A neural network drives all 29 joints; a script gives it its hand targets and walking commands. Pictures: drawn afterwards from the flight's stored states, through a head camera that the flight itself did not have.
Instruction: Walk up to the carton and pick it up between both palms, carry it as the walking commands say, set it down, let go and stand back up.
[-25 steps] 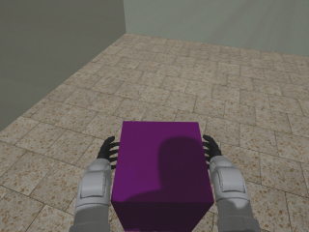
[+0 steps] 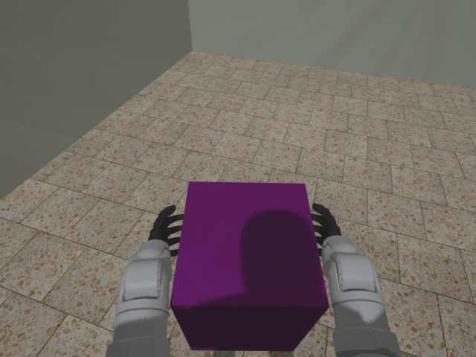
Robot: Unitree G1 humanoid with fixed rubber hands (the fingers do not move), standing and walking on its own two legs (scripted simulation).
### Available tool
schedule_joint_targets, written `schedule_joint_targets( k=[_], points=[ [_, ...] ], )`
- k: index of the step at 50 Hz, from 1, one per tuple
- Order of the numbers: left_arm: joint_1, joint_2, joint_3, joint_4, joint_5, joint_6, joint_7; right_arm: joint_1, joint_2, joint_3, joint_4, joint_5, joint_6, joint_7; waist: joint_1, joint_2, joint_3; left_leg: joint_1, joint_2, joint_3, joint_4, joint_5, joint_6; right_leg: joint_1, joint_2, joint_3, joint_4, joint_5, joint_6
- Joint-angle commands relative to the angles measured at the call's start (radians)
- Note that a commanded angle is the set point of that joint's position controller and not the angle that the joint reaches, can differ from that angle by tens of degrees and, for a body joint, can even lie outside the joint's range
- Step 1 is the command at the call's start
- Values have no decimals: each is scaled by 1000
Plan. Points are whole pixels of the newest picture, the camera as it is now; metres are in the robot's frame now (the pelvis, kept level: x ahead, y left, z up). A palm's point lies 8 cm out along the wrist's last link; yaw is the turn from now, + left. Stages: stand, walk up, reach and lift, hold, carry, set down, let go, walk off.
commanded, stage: carry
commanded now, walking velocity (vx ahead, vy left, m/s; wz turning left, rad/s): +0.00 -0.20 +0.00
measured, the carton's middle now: (244, 272) +0.28 +0.00 -0.02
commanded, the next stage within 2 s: none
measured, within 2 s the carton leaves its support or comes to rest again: neither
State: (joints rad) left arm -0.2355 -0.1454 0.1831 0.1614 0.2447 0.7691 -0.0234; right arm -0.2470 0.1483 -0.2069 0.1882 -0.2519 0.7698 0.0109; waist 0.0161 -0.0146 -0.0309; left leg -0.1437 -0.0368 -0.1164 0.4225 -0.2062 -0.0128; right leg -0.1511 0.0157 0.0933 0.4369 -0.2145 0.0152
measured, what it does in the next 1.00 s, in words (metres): steps to the right: right foot, then left foot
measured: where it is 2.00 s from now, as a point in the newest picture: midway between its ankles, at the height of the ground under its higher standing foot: outside the picture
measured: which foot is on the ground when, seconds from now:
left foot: down 0.00-0.54, up 0.56-0.80, down 0.82-1.00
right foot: down 0.00-0.34, up 0.36-0.50, down 0.52-0.84, up 0.86-1.00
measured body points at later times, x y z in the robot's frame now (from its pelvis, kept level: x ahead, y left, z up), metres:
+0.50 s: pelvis -0.01 -0.09 -0.01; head +0.00 -0.09 +0.44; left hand +0.28 +0.05 +0.07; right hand +0.27 -0.24 +0.06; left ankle +0.01 +0.07 -0.74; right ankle +0.01 -0.19 -0.73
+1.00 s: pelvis -0.04 -0.20 -0.01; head -0.04 -0.19 +0.44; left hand +0.23 -0.04 +0.06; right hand +0.24 -0.34 +0.07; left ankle -0.04 -0.07 -0.74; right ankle -0.03 -0.31 -0.69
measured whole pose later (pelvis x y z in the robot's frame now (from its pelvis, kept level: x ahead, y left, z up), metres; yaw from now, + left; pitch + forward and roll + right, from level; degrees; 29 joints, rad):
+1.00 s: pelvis -0.04 -0.20 -0.01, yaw +1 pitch +4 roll -1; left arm -0.15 -0.13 0.08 -0.34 0.10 1.22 0.10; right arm -0.16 0.13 -0.09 -0.31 -0.11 1.22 -0.10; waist 0.01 -0.01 -0.09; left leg -0.34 0.12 0.15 0.56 -0.28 -0.02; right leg -0.54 -0.02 -0.07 0.94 -0.39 0.02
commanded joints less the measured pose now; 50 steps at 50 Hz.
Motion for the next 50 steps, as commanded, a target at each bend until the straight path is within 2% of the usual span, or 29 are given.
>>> schedule_joint_targets(
  k=[1, 3, 6, 8, 9, 11, 13, 15, 16, 17, 18, 19, 21, 24, 26, 27, 28, 29, 32, 38, 40, 41, 42, 43, 44, 45, 46, 48, 50],
  points=[
    [-465, -876, -588, -69, -280, -16, -194, -444, 847, 567, -87, 267, -26, 202, -24, 93, -228, -53, 263, -189, -61, 18, 81, -135, -56, -54, 130, -85, -19],
    [-499, -873, -649, -141, -338, 12, -183, -457, 844, 619, -160, 297, 1, 187, -18, 156, -233, -86, 310, -243, -57, 90, 111, -188, -45, -80, 183, -127, -10],
    [-481, -879, -732, -234, -418, 87, -163, -441, 818, 681, -266, 354, 75, 168, -8, 174, -276, -119, 284, -156, 37, 247, 83, -158, -41, -104, 94, -87, -31],
    [-451, -858, -759, -286, -452, 142, -148, -426, 803, 715, -330, 395, 135, 161, -10, 88, -311, -206, 229, -42, 158, 255, 36, -70, -92, -65, 55, 83, -59],
    [-442, -841, -765, -316, -460, 166, -141, -433, 804, 738, -366, 423, 168, 162, -16, -7, -340, -250, 177, 40, 268, 213, 4, -25, -156, 3, 46, 264, -92],
    [-388, -824, -764, -364, -462, 223, -122, -442, 801, 778, -426, 486, 235, 164, -10, -147, -354, -337, 73, 169, 397, -208, -23, 3, -281, 97, 3, 544, -190],
    [-371, -826, -756, -424, -461, 275, -109, -431, 819, 807, -474, 533, 286, 168, -12, -120, -346, -334, 85, 198, 389, -297, -2, -8, -268, 44, 50, 585, -214],
    [-353, -825, -754, -486, -471, 321, -102, -410, 827, 830, -539, 565, 330, 170, -25, -109, -349, -240, 94, 217, 203, -90, 15, -63, -213, -32, 112, 543, -173],
    [-344, -824, -757, -505, -475, 342, -99, -396, 827, 833, -560, 575, 352, 169, -32, -86, -370, -121, 146, 173, 105, 41, 30, -142, -180, -71, 182, 477, -138],
    [-321, -829, -754, -498, -476, 364, -99, -371, 815, 821, -564, 573, 371, 170, -32, 40, -375, 10, 297, 0, 23, 272, 63, -281, -116, -113, 300, 274, -90],
    [-334, -831, -759, -505, -484, 383, -104, -340, 789, 795, -541, 546, 375, 168, -30, 283, -381, 84, 509, -244, 18, 597, 174, -428, -32, -175, 415, -137, -32],
    [-360, -843, -776, -522, -498, 394, -108, -348, 803, 805, -564, 555, 386, 165, -29, 315, -368, 80, 551, -270, -7, 637, 232, -463, -46, -120, 514, -333, -20],
    [-400, -869, -809, -571, -539, 408, -117, -372, 834, 821, -629, 554, 399, 159, -25, 213, -326, 35, 491, -147, -16, 498, 185, -464, -74, -113, 459, -290, -15],
    [-353, -871, -802, -562, -561, 432, -123, -345, 845, 803, -638, 539, 428, 150, -15, 224, -344, -68, 364, 66, 56, 448, 86, -249, -16, -216, 174, -138, -21],
    [-309, -852, -776, -528, -553, 446, -129, -315, 829, 791, -614, 523, 447, 148, -10, 154, -358, -153, 288, 137, 154, 226, 32, -62, -20, -248, -38, -35, -33],
    [-306, -840, -763, -515, -546, 453, -136, -310, 824, 786, -599, 515, 453, 147, -11, 24, -336, -281, 237, 175, 254, 14, -5, 37, -133, -116, -119, 48, -44],
    [-295, -839, -755, -502, -535, 454, -141, -324, 816, 798, -609, 513, 462, 147, 0, -263, -294, -477, 122, 284, 420, -317, -63, 60, -350, 111, -133, 275, -138],
    [-314, -867, -760, -496, -542, 458, -142, -352, 842, 798, -589, 527, 466, 149, 3, -259, -317, -461, 133, 225, 605, -464, -46, 20, -361, 83, -82, 384, -212],
    [-347, -905, -749, -516, -530, 451, -139, -399, 889, 815, -599, 566, 456, 160, 1, -94, -300, -472, 127, 203, 718, -317, -16, -14, -277, -35, -34, 374, -219],
    [-314, -895, -746, -509, -512, 455, -133, -385, 880, 804, -582, 563, 459, 154, 8, -140, -327, -308, 90, 263, 364, -256, 21, -35, -250, -44, -13, 265, -226],
    [-308, -890, -759, -501, -512, 458, -132, -362, 881, 791, -560, 557, 461, 158, -4, -102, -337, -179, 101, 278, 128, -122, 26, -69, -232, -73, 20, 257, -199],
    [-316, -891, -766, -495, -514, 459, -132, -358, 881, 782, -545, 555, 461, 163, -15, -47, -345, -44, 173, 221, 14, -37, 39, -165, -212, -102, 80, 212, -157],
    [-327, -893, -769, -494, -517, 460, -132, -350, 878, 770, -536, 552, 461, 168, -24, 87, -315, 82, 356, -2, -88, 5, 80, -350, -152, -136, 212, 39, -90],
    [-408, -893, -795, -556, -540, 461, -138, -320, 881, 745, -491, 533, 444, 167, -37, 370, -279, 98, 588, -274, -111, 317, 217, -530, -35, -209, 388, -294, -25],
    [-433, -915, -805, -559, -543, 454, -136, -344, 899, 758, -531, 546, 441, 169, -30, 275, -261, 72, 598, -256, -87, 370, 254, -545, -63, -95, 587, -316, -18],
    [-433, -925, -811, -551, -546, 450, -138, -357, 909, 764, -546, 543, 439, 168, -29, 164, -253, 22, 550, -179, -78, 335, 233, -519, -77, -58, 662, -266, -7],
    [-427, -932, -817, -556, -550, 443, -139, -364, 916, 770, -565, 544, 437, 169, -25, 113, -247, 6, 502, -89, -85, 279, 198, -513, -92, -59, 663, -215, 4],
    [-407, -927, -814, -565, -556, 439, -140, -369, 921, 778, -588, 546, 434, 165, -14, 153, -254, -8, 410, 60, -39, 360, 134, -462, -80, -117, 550, -166, 13],
    [-386, -908, -815, -581, -560, 440, -134, -365, 897, 778, -613, 543, 440, 158, -19, 198, -275, -16, 376, 121, -1, 429, 110, -393, -50, -174, 427, -187, 18]
  ],
)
